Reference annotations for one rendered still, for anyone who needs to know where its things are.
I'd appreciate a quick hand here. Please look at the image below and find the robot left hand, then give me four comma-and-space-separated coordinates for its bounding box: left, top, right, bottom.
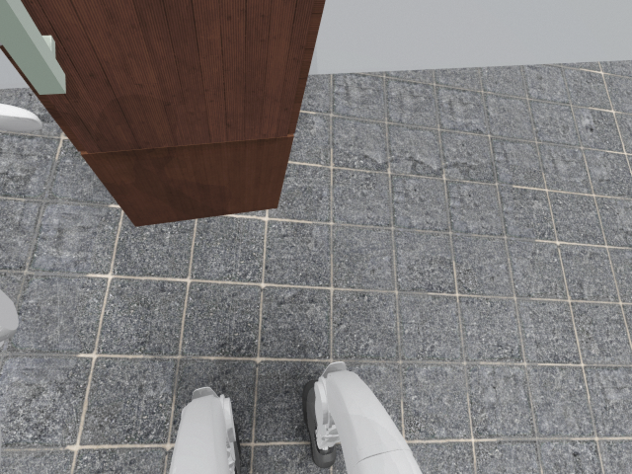
0, 42, 42, 131

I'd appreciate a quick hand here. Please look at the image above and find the right robot thigh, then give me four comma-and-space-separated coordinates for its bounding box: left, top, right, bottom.
314, 370, 423, 474

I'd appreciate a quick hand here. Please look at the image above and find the cupboard door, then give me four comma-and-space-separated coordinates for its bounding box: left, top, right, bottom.
21, 0, 315, 153

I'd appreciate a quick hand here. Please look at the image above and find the right robot shin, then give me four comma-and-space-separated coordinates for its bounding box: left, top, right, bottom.
315, 361, 359, 449

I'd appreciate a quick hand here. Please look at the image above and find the handle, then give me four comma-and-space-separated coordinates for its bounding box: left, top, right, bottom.
0, 0, 66, 95

